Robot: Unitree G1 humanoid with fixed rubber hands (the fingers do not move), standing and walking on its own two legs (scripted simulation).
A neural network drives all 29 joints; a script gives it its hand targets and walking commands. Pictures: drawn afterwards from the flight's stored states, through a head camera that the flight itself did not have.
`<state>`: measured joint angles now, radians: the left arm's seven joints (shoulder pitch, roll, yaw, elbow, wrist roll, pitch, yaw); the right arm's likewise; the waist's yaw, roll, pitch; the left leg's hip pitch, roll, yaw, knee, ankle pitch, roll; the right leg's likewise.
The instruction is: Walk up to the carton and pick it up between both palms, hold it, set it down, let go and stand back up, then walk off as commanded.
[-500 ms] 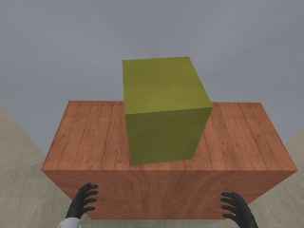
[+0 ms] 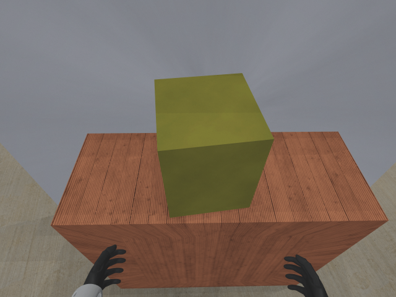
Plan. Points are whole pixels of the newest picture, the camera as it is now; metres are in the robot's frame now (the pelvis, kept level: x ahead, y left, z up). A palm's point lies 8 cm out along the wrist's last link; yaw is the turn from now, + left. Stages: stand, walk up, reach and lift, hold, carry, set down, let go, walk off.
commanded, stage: let go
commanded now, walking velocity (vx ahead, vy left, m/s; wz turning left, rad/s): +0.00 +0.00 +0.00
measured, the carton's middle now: (204, 147) +0.43 +0.01 +0.05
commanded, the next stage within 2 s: stand in 0.24 s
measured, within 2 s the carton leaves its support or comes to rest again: neither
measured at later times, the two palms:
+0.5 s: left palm out of the picture +0.12 +0.28 -0.09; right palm out of the picture +0.12 -0.28 -0.10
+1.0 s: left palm out of the picture +0.06 +0.30 -0.11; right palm out of the picture +0.07 -0.29 -0.11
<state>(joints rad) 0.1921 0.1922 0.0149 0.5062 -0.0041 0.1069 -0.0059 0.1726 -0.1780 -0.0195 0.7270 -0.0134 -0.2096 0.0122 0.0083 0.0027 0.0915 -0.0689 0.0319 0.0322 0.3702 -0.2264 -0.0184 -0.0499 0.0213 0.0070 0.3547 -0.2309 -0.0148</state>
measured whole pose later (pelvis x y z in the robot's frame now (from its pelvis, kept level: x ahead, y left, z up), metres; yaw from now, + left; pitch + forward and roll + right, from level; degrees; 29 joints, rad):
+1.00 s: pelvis -0.02 +0.00 +0.00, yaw +1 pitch -3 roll +0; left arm 0.19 0.34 0.02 0.97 0.02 -0.02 -0.01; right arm 0.18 -0.35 0.00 0.98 -0.02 -0.03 0.00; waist 0.01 0.00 0.02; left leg -0.13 0.03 0.02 0.40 -0.21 -0.01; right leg -0.11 0.01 0.00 0.38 -0.22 -0.01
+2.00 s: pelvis -0.01 +0.01 +0.00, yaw +0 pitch -3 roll +0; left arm 0.14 0.36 0.02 1.06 0.01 -0.01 0.00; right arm 0.12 -0.37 0.00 1.08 -0.01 -0.02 0.00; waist -0.01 0.01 0.05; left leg -0.10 0.02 0.03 0.33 -0.18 -0.01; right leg -0.09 0.01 0.02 0.34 -0.19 0.00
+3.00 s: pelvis +0.00 +0.01 +0.00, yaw -1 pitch -3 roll +0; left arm 0.13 0.36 0.02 1.07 0.01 -0.02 0.00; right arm 0.10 -0.36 0.00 1.08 -0.01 -0.02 0.00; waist -0.01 0.00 0.06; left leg -0.08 0.02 0.04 0.32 -0.20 -0.01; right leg -0.07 0.01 0.03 0.31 -0.20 0.00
